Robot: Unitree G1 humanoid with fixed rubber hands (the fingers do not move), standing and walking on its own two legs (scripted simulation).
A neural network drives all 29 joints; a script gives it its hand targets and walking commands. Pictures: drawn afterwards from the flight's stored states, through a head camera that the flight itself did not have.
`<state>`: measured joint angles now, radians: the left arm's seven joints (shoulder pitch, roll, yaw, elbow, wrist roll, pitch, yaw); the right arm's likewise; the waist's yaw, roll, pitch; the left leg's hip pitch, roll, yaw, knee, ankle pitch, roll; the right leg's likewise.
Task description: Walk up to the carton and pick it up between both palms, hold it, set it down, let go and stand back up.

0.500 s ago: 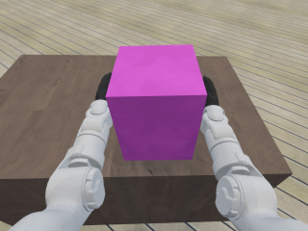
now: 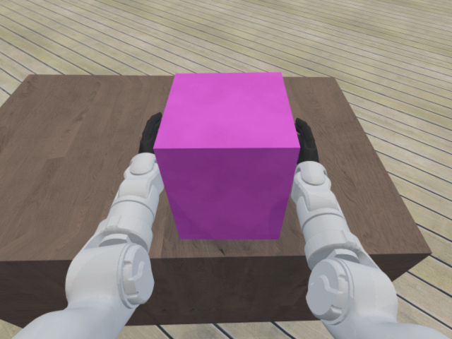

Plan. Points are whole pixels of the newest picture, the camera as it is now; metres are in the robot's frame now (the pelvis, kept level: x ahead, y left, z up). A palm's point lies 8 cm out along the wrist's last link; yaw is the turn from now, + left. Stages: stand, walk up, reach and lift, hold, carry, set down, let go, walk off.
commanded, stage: set down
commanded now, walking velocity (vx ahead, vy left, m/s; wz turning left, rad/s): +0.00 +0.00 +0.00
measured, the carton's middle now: (228, 158) +0.44 +0.00 +0.09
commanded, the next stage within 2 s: none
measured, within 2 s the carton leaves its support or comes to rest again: rests again in 1.50 s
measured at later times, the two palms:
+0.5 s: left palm (155, 158) +0.45 +0.14 +0.08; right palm (301, 166) +0.42 -0.15 +0.08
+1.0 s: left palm (158, 159) +0.47 +0.14 +0.05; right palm (297, 170) +0.43 -0.15 +0.05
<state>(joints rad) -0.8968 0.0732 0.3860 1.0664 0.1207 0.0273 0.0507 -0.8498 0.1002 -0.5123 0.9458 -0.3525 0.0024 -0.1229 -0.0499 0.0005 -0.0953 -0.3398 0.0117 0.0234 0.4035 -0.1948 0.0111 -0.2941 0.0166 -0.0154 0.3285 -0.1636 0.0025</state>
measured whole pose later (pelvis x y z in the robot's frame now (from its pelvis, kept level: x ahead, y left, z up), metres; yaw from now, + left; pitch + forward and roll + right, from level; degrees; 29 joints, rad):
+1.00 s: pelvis +0.03 +0.00 +0.00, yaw +0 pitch +11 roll -1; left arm -0.90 0.07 0.42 1.15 0.17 -0.14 0.01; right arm -0.79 0.16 -0.64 0.94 -0.50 -0.19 -0.11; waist -0.05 0.00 -0.04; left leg -0.36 0.01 0.02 0.40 -0.23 0.01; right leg -0.31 0.02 -0.02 0.33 -0.19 0.00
